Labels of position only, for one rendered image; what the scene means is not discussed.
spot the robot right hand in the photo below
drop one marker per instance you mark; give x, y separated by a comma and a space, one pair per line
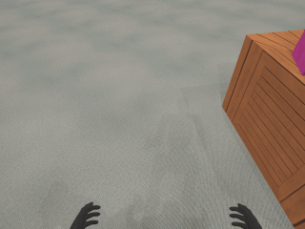
248, 217

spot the robot left hand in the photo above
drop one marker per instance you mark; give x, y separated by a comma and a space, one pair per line
84, 214

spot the carton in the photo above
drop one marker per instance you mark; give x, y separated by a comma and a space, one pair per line
299, 54

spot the pedestal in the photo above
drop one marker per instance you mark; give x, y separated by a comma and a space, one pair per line
265, 102

